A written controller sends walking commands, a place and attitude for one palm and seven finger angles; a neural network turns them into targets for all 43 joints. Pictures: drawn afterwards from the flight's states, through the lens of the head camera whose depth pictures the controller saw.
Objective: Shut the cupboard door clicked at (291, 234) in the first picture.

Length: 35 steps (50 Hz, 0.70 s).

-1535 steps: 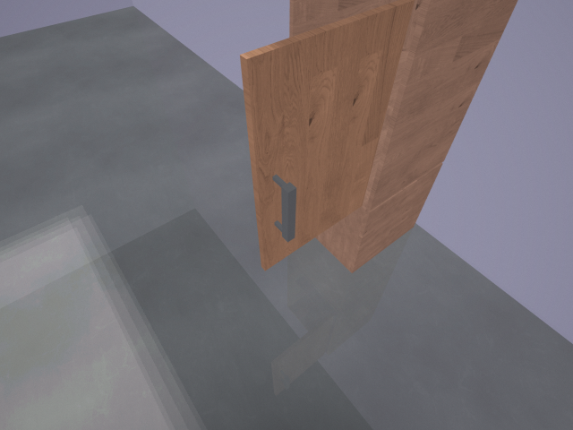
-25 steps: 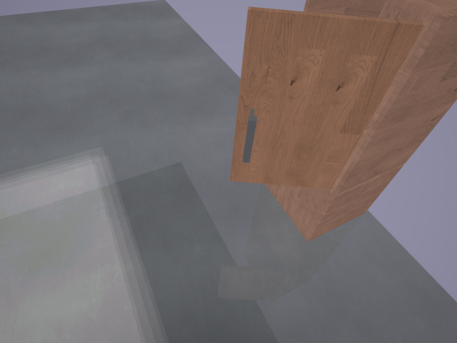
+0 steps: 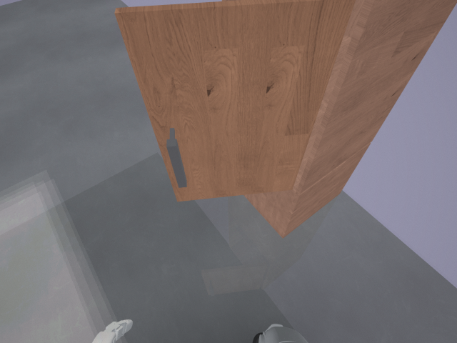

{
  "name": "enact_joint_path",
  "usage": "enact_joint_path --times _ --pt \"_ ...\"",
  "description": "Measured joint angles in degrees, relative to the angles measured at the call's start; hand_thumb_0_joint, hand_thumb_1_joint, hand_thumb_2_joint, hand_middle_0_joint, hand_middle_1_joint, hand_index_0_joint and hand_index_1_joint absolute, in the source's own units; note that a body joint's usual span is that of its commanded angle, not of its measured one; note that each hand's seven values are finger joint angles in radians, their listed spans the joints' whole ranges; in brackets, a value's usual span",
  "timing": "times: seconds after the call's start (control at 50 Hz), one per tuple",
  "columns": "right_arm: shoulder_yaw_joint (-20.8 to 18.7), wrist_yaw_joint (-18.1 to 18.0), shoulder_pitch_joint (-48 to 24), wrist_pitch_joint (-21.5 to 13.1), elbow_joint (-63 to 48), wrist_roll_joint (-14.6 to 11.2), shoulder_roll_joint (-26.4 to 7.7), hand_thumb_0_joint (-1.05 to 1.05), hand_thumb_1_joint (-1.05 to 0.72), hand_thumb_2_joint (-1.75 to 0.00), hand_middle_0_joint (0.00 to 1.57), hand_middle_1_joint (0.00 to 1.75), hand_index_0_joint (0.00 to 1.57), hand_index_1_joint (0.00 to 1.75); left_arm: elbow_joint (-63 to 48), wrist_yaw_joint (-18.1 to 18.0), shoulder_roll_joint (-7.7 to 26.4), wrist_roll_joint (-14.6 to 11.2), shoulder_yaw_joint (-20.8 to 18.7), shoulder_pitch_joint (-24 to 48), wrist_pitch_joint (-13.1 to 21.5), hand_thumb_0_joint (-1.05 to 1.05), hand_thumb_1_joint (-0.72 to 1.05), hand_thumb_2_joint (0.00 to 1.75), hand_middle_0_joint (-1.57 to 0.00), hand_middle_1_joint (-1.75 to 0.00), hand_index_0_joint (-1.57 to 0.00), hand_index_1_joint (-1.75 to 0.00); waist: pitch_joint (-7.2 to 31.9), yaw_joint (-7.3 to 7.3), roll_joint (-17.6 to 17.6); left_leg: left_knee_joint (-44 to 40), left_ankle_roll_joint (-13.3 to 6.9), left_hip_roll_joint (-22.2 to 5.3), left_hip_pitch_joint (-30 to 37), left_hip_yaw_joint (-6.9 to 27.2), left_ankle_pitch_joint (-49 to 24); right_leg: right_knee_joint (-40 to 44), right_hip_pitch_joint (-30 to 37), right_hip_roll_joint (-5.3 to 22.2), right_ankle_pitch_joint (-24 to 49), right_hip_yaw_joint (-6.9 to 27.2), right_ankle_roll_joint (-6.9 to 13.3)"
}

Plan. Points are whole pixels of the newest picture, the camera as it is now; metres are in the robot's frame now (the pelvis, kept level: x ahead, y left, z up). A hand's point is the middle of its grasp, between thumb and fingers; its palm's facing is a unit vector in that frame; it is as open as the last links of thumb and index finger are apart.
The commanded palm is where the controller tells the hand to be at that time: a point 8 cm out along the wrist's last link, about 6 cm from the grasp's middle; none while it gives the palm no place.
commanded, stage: take the last steps up to it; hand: left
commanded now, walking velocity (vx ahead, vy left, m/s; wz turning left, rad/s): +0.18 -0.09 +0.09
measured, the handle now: (177, 159) +0.53 +0.14 -0.07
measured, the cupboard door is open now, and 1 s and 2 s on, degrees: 60 60 60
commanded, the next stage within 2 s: come to a stop and stand still in 0.08 s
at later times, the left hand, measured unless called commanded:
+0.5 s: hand out of the picture +0.11 +0.14 -0.16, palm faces +0.09 -0.98 -0.20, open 7.3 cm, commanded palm none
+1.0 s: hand out of the picture +0.14 +0.23 -0.14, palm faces -0.03 -0.97 -0.25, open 7.3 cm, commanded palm none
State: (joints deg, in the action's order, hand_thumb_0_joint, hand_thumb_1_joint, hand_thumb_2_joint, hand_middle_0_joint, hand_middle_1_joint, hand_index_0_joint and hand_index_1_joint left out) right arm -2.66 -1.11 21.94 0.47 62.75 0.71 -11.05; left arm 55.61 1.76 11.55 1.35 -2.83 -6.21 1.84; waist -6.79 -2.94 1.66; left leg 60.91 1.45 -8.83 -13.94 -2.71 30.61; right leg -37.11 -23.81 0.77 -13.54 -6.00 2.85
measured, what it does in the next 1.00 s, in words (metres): steps on the spot: left foot, then left foot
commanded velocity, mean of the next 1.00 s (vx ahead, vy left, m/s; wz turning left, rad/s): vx -0.04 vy -0.03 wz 0.01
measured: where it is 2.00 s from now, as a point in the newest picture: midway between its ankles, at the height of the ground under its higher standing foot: outside the picture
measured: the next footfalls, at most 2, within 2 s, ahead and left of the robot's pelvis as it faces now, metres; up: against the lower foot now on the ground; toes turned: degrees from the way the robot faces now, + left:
left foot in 0.28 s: +0.16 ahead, +0.07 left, +0.00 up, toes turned +8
left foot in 0.82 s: +0.12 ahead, +0.11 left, +0.00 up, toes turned +3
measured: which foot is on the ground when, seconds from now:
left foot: up 0.00-0.26, down 0.28-0.54, up 0.56-0.80, down 0.82-1.00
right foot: down 0.00-0.88, up 0.90-1.00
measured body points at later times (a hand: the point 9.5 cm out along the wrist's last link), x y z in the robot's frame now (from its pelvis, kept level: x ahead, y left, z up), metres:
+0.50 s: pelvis +0.11 -0.03 +0.02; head +0.14 -0.03 +0.47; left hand +0.11 +0.19 -0.14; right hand +0.22 -0.24 -0.13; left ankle +0.12 +0.06 -0.72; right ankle +0.07 -0.10 -0.72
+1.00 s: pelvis +0.07 +0.03 +0.01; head +0.07 +0.02 +0.46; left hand +0.14 +0.28 -0.12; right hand +0.10 -0.20 -0.14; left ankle +0.07 +0.11 -0.72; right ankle +0.05 -0.09 -0.68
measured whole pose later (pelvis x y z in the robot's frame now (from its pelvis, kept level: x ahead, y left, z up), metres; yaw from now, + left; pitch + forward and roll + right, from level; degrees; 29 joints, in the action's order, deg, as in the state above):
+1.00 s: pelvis +0.07 +0.03 +0.01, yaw -1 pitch -1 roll -1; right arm -0.3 -1.0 17.6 0.7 54.7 2.4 -10.5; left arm 53.4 -0.6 11.8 2.3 -1.1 -15.2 -2.3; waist 0.7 -1.7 2.1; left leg 32.7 -3.7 1.0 -14.5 -2.8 17.9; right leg -50.1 -20.2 -0.3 -27.3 -1.3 1.8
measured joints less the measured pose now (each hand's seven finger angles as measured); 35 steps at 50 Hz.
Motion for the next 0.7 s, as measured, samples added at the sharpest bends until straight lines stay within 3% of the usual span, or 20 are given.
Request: enact_joint_path --times 0.06,0.16,0.24,0.28,0.34,0.44,0.56,0.64,0.7 --pt "-0.3 0.0 -3.8 -0.2 -1.9 0.4 -0.3 0.01 -0.91 -0.9 0.2 0.3 0.2 0.3 1.3 -1.2 -1.4 -0.1 0.7 -1.5 -0.3 0.0 0.91 0.9 -0.2 -0.3 -0.2 -0.3 0.7 -0.03 0.2 7.2 -0.9 1.9 -8.2 -0.1 -4.7 5.5 4.7 -1.0 1.0 -1.4 0.6" --pt "-0.2 0.2 -8.6 -0.6 -5.3 1.0 0.3 0.01 -0.91 -0.9 0.2 0.3 0.19 0.3 3.5 -2.6 -1.6 0.2 0.8 -4.8 0.1 -0.01 0.94 0.9 -0.2 -0.3 -0.2 -0.3 3.8 0.78 -0.2 -3.1 -0.6 3.1 -13.1 -2.2 -8.4 12.3 10.4 -3.2 1.3 -3.5 1.9" --pt "0.5 0.2 -11.5 -1.1 -6.4 0.9 1.6 0.01 -0.91 -0.9 0.2 0.3 0.19 0.3 5.1 -2.6 -1.6 0.2 1.0 -7.0 0.3 0.0 0.93 0.9 -0.2 -0.3 -0.2 -0.3 5.0 2.37 -1.1 -16.6 -0.3 4.3 -10.1 -2.7 -10.4 13.4 13.3 -4.7 -0.5 -4.0 2.3" --pt "1.2 0.0 -12.4 -1.8 -6.4 0.7 2.0 0.0 -0.91 -0.9 0.2 0.3 0.19 0.3 6.0 -2.9 -2.2 -0.3 1.3 -8.2 0.3 0.0 0.93 0.9 -0.2 -0.3 -0.2 -0.3 5.1 3.2 -1.0 -25.6 -0.5 4.9 -6.2 -1.8 -18.3 12.2 14.3 -5.4 -2.2 -3.8 2.1" --pt "2.4 -0.7 -13.3 -2.1 -5.4 0.2 3.7 0.0 -0.91 -0.9 0.2 0.3 0.19 0.3 7.2 -3.7 -2.6 -0.8 1.9 -8.9 -0.5 0.0 0.92 0.9 -0.2 -0.3 -0.2 -0.3 5.3 4.07 -3.2 -28.7 -3.0 6.4 -2.4 -2.5 -16.6 11.2 16.1 -4.3 -4.2 -2.9 1.3" --pt "2.7 -1.5 -14.7 -0.3 -6.0 -0.3 4.1 0.0 -0.91 -0.9 0.2 0.3 0.2 0.3 6.4 -4.4 -3.4 -0.6 2.3 -8.9 -2.3 0.01 0.93 0.9 -0.2 -0.3 -0.2 -0.3 3.9 4.71 -2.9 -31.5 -3.6 7.6 -0.5 -3.5 -16.6 10.4 16.0 -3.1 -4.1 -1.4 0.1" --pt "1.1 -1.3 -14.8 2.1 -6.8 -0.1 1.7 0.0 -0.9 -0.9 0.2 0.3 0.2 0.3 3.3 -4.4 -2.6 -0.1 1.5 -7.9 -3.0 0.01 0.92 0.9 -0.2 -0.3 -0.2 -0.3 1.4 4.5 -0.2 -28.6 -3.3 8.1 -3.4 -3.4 -16.2 7.5 13.4 -2.6 -5.9 -0.4 1.1" --pt "0.0 -1.2 -13.7 3.8 -5.6 -0.2 0.4 0.01 -0.9 -0.9 0.2 0.3 0.2 0.3 2.5 -4.6 -1.3 0.4 1.0 -7.3 -3.3 0.0 0.92 0.9 -0.2 -0.3 -0.2 -0.3 0.5 4.15 -0.5 -13.6 -1.4 9.4 -7.2 0.6 -4.8 6.8 13.2 -1.8 -5.5 -0.2 1.4" --pt "-0.4 -0.3 -12.6 3.7 -6.7 -0.4 -0.5 0.01 -0.91 -0.9 0.2 0.3 0.2 0.3 0.4 -5.4 -1.0 0.2 1.5 -9.4 -2.3 0.0 0.91 0.9 -0.2 -0.3 -0.2 -0.3 1.6 4.0 -0.9 -8.5 -1.4 9.4 -8.1 1.8 -5.5 7.7 12.2 -1.6 -4.0 1.8 0.4"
